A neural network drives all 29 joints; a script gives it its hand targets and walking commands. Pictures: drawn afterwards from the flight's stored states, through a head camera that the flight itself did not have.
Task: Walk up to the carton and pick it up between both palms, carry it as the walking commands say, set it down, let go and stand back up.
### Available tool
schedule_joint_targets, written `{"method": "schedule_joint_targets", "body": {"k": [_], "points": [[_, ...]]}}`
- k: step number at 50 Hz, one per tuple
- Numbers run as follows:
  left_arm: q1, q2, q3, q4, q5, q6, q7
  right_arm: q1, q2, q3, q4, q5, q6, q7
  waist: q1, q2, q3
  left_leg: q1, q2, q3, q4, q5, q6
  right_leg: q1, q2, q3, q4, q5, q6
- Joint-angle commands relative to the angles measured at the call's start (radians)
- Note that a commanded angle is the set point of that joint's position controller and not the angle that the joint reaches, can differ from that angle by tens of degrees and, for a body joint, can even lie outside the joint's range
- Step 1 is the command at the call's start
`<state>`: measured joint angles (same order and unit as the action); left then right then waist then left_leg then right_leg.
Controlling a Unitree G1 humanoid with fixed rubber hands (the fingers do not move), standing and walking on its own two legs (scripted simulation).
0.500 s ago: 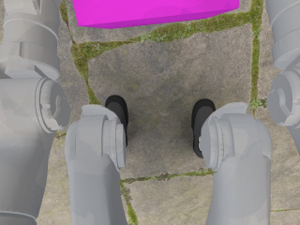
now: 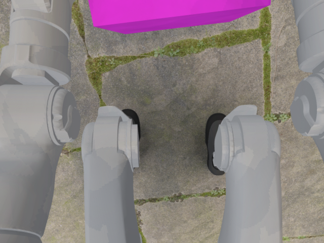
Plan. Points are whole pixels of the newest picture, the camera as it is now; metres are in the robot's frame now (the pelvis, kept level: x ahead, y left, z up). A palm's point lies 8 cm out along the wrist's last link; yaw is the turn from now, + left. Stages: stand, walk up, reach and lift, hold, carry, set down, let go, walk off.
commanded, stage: reach and lift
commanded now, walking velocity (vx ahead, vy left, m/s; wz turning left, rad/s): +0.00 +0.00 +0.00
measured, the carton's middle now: out of the picture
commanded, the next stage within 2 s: none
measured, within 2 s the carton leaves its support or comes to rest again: neither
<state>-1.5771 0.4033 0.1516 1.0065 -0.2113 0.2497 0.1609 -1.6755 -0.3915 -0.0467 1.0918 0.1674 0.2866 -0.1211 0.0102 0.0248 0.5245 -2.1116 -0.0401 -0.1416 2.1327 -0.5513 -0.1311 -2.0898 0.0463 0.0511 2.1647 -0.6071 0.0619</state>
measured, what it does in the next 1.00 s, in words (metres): stands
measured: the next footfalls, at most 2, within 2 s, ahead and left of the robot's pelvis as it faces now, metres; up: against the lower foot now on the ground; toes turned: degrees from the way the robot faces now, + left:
none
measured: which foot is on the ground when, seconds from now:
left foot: down 0.00-1.00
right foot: down 0.00-1.00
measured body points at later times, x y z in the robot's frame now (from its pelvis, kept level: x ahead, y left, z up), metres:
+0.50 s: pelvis -0.01 +0.00 +0.01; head +0.34 +0.00 +0.27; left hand +0.59 +0.19 -0.09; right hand +0.60 -0.16 -0.09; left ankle +0.13 +0.16 -0.36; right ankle +0.11 -0.13 -0.36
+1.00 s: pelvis -0.02 +0.00 +0.04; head +0.31 +0.00 +0.34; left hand +0.56 +0.19 -0.03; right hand +0.57 -0.16 -0.03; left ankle +0.13 +0.16 -0.36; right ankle +0.11 -0.13 -0.36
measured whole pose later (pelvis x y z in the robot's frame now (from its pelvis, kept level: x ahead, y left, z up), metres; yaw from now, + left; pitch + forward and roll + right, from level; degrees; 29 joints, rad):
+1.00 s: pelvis -0.02 +0.00 +0.04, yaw +0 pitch +20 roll -1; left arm -1.48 0.28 0.34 0.83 -0.01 0.45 0.18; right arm -1.59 -0.36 -0.06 1.01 0.08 0.47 -0.16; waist 0.01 0.02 0.52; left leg -1.85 -0.04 -0.14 2.03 -0.53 -0.12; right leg -1.83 0.05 0.05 2.05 -0.58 0.06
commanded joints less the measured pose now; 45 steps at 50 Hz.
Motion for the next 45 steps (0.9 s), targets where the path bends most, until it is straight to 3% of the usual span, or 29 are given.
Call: {"method": "schedule_joint_targets", "body": {"k": [1,7,10,13,18,22,25,28,32,37,42,43,44,45], "points": [[-0.779,-0.997,-0.196,-0.313,-0.024,-0.005,-0.312,-0.668,0.960,0.201,-0.310,0.091,-0.025,0.335,0.106,-0.027,-1.809,0.685,-0.035,0.316,-0.182,0.311,0.104,0.596,0.043,-0.153,-0.228,0.300,-0.050],[-0.864,-1.020,-0.272,-0.554,-0.091,0.011,-0.301,-0.734,0.976,0.268,-0.566,0.139,-0.015,0.310,0.080,-0.024,-2.276,0.903,-0.057,0.324,-0.161,0.532,0.092,0.875,0.063,-0.158,-0.210,0.546,-0.036],[-0.865,-1.024,-0.276,-0.588,-0.094,0.030,-0.291,-0.757,0.982,0.278,-0.614,0.151,-0.004,0.301,0.094,-0.025,-2.360,0.944,-0.062,0.325,-0.171,0.549,0.091,0.905,0.069,-0.156,-0.216,0.558,-0.038],[-0.794,-1.051,-0.232,-0.488,-0.049,0.056,-0.300,-0.729,1.017,0.251,-0.538,0.130,0.010,0.309,0.114,-0.028,-2.266,0.883,-0.059,0.327,-0.188,0.473,0.097,0.848,0.071,-0.158,-0.232,0.477,-0.041],[-0.694,-1.106,-0.156,-0.339,0.012,0.083,-0.333,-0.674,1.073,0.188,-0.418,0.086,0.032,0.330,0.114,-0.048,-2.067,0.737,-0.054,0.340,-0.238,0.308,0.103,0.759,0.068,-0.161,-0.288,0.323,-0.040],[-0.682,-1.139,-0.129,-0.329,0.037,0.098,-0.357,-0.617,1.102,0.131,-0.357,0.057,0.051,0.348,0.098,-0.039,-2.038,0.700,-0.049,0.337,-0.274,0.257,0.100,0.722,0.071,-0.169,-0.318,0.271,-0.044],[-0.703,-1.163,-0.163,-0.403,0.020,0.111,-0.361,-0.614,1.127,0.140,-0.413,0.070,0.064,0.349,0.080,-0.026,-2.175,0.772,-0.053,0.336,-0.278,0.321,0.092,0.779,0.080,-0.173,-0.323,0.333,-0.044],[-0.721,-1.186,-0.205,-0.513,-0.012,0.123,-0.354,-0.616,1.169,0.188,-0.512,0.099,0.076,0.341,0.085,-0.027,-2.423,0.896,-0.069,0.338,-0.273,0.444,0.086,0.915,0.091,-0.172,-0.312,0.453,-0.038],[-0.729,-1.198,-0.266,-0.642,-0.057,0.146,-0.341,-0.660,1.172,0.240,-0.680,0.136,0.082,0.318,0.064,-0.024,-2.670,1.015,-0.087,0.331,-0.268,0.567,0.084,1.047,0.105,-0.167,-0.304,0.587,-0.031],[-0.700,-1.221,-0.245,-0.547,-0.034,0.163,-0.346,-0.679,1.179,0.208,-0.620,0.113,0.085,0.314,0.062,-0.042,-2.466,0.913,-0.088,0.325,-0.322,0.410,0.097,0.974,0.103,-0.155,-0.361,0.443,-0.036],[-0.605,-1.252,-0.129,-0.336,0.053,0.164,-0.372,-0.624,1.184,0.104,-0.424,0.052,0.082,0.338,0.068,-0.037,-2.162,0.775,-0.078,0.328,-0.371,0.231,0.102,0.828,0.094,-0.156,-0.424,0.251,-0.045],[-0.594,-1.268,-0.132,-0.327,0.054,0.166,-0.375,-0.595,1.194,0.090,-0.396,0.040,0.084,0.344,0.053,-0.034,-2.135,0.772,-0.074,0.325,-0.383,0.216,0.099,0.818,0.095,-0.161,-0.434,0.238,-0.047],[-0.565,-1.272,-0.118,-0.306,0.062,0.167,-0.382,-0.593,1.193,0.086,-0.396,0.040,0.083,0.350,0.069,-0.025,-2.135,0.780,-0.074,0.329,-0.386,0.218,0.099,0.821,0.094,-0.157,-0.440,0.237,-0.046],[-0.586,-1.261,-0.113,-0.313,0.066,0.167,-0.384,-0.592,1.187,0.077,-0.393,0.036,0.085,0.354,0.058,-0.035,-2.123,0.778,-0.072,0.321,-0.399,0.206,0.102,0.806,0.095,-0.165,-0.448,0.223,-0.043]]}}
